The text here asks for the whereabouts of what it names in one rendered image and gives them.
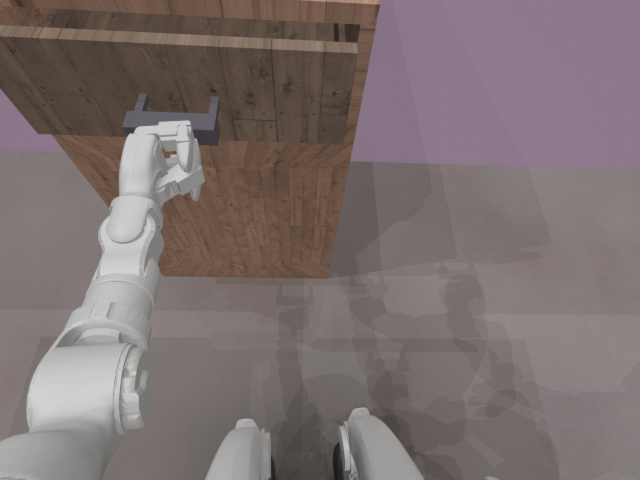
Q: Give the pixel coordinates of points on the left robot upper arm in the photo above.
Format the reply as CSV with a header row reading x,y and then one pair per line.
x,y
84,401

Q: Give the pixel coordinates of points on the left robot forearm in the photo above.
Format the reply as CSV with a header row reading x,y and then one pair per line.
x,y
121,296

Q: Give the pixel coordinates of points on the robot left hand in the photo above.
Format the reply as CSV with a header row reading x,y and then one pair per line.
x,y
143,163

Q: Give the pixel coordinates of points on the left robot thigh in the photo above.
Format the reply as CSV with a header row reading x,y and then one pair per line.
x,y
244,454

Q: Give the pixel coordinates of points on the right robot thigh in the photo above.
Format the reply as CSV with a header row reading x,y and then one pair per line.
x,y
368,446

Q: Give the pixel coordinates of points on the drawer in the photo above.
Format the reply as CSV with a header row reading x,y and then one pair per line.
x,y
277,81

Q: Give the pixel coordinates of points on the robot thigh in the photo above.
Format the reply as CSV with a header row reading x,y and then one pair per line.
x,y
244,454
368,446

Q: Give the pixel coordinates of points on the handle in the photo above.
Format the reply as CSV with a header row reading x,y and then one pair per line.
x,y
205,126

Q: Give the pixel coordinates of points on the cabinet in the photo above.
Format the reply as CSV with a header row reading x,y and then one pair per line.
x,y
266,209

